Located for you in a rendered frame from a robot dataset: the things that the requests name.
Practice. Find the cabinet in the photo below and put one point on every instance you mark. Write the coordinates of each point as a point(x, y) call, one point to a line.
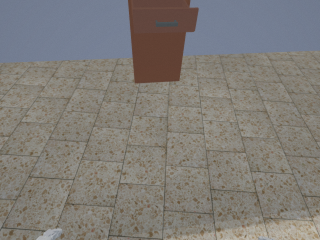
point(157, 57)

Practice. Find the handle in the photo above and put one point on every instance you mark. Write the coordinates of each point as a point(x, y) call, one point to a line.
point(166, 24)

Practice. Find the drawer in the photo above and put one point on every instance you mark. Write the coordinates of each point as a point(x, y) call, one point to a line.
point(145, 13)

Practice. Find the robot left hand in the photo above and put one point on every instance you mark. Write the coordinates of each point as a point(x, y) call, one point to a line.
point(50, 234)

